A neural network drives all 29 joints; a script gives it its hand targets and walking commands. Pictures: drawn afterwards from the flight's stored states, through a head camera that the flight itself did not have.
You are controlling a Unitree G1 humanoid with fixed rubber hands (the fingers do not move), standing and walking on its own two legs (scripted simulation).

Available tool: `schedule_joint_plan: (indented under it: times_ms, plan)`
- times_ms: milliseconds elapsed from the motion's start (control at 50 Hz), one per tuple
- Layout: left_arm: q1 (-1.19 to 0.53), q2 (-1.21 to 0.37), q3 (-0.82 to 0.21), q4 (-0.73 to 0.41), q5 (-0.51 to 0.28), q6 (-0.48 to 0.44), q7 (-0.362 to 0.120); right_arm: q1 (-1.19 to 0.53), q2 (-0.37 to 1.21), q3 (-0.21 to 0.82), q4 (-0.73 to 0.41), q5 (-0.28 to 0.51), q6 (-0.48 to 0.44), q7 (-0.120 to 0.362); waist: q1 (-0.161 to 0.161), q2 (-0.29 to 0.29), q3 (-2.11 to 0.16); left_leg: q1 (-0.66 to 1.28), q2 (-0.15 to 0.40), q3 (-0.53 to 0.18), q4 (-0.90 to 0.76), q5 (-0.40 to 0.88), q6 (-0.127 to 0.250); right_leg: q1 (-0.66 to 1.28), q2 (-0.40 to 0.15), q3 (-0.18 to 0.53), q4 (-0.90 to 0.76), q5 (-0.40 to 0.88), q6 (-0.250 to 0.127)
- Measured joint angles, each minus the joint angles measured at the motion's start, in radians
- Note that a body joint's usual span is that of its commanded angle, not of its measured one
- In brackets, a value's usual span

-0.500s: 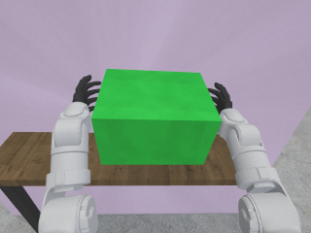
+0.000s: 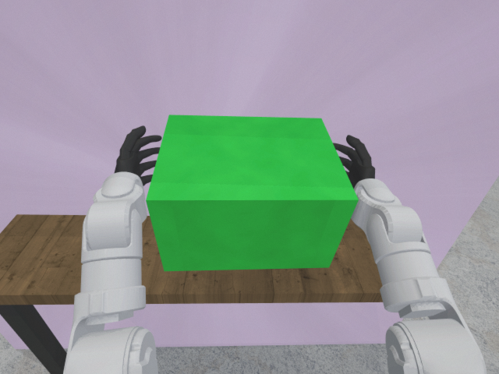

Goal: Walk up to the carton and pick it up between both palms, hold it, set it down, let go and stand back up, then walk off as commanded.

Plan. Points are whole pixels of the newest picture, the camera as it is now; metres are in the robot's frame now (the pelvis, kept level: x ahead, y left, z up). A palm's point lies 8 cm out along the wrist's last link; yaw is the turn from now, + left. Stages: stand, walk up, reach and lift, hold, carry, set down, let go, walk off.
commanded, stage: hold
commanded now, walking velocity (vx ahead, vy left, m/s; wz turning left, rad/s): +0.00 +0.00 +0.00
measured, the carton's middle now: (247, 189) +0.38 +0.01 +0.18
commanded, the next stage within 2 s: none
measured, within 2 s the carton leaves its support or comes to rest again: neither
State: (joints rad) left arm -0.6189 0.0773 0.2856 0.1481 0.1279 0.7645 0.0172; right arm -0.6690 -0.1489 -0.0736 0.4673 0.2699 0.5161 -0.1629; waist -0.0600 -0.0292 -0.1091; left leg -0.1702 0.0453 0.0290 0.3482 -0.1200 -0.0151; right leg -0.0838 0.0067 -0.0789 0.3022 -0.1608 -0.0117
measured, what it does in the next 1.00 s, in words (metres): stands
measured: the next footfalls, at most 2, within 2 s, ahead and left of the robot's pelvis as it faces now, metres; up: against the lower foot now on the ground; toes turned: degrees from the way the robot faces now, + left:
none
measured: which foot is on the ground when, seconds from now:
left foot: down 0.00-1.00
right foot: down 0.00-1.00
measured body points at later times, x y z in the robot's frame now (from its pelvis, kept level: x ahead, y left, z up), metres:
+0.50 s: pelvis -0.01 -0.01 +0.00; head -0.07 +0.01 +0.45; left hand +0.36 +0.18 +0.22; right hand +0.37 -0.18 +0.20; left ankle +0.05 +0.13 -0.75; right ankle +0.01 -0.11 -0.75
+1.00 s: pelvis -0.01 +0.00 +0.00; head -0.07 +0.01 +0.44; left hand +0.37 +0.18 +0.22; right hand +0.37 -0.17 +0.21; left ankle +0.05 +0.13 -0.75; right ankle +0.01 -0.11 -0.75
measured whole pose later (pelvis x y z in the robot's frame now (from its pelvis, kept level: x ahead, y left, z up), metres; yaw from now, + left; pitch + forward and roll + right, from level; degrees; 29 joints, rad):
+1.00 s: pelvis -0.01 +0.00 +0.00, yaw +0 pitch -3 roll -1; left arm -0.66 0.09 0.30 0.20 0.14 0.76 0.00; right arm -0.69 -0.14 -0.08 0.49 0.25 0.52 -0.16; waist -0.05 -0.01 -0.11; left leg -0.18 0.04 0.02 0.34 -0.10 -0.01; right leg -0.10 0.01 -0.08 0.32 -0.16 -0.01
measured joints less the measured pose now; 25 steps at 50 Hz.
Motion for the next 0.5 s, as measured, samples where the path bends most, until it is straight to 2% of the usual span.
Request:
schedule_joint_plan:
  times_ms: [80, 280, 500]
  plan:
    - [0.009, -0.012, 0.004, -0.017, 0.013, 0.011, 0.000, 0.000, -0.005, 0.002, -0.003, 0.006, 0.010, 0.002, -0.007, 0.000, 0.003, 0.014, -0.001, 0.002, 0.001, -0.005, 0.001, 0.014, -0.001, 0.002, 0.000, -0.004, 0.001]
    - [0.011, -0.021, 0.008, -0.021, 0.028, 0.034, -0.001, -0.004, -0.014, 0.012, 0.016, 0.010, 0.018, 0.010, 0.000, 0.011, 0.013, 0.029, 0.000, 0.010, -0.004, -0.003, 0.001, 0.019, -0.001, 0.011, 0.008, -0.006, 0.000]
    - [-0.027, -0.006, 0.022, 0.031, 0.018, 0.016, -0.006, -0.035, -0.001, -0.004, 0.040, -0.024, 0.016, 0.012, 0.012, 0.012, 0.016, 0.008, 0.004, 0.001, -0.020, 0.021, -0.004, -0.009, 0.005, 0.002, 0.013, 0.003, -0.009]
